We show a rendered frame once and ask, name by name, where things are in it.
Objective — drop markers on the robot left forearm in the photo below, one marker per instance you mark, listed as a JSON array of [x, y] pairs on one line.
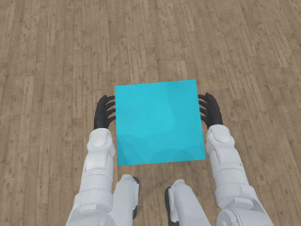
[[95, 194]]

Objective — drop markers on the right robot upper arm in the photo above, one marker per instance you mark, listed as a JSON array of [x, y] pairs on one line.
[[232, 216]]

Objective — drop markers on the left robot hand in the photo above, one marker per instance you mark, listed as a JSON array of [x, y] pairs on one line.
[[101, 119]]

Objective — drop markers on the right robot hand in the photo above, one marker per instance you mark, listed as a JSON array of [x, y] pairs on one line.
[[212, 111]]

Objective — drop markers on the left robot shin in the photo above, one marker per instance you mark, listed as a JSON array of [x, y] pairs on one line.
[[127, 177]]

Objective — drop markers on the carton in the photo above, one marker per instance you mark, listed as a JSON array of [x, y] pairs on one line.
[[158, 123]]

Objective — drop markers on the robot right foot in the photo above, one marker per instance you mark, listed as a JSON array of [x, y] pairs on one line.
[[167, 204]]

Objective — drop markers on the robot right forearm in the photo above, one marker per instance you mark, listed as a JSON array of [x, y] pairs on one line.
[[232, 187]]

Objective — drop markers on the left robot upper arm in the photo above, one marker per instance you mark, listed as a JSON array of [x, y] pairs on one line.
[[95, 220]]

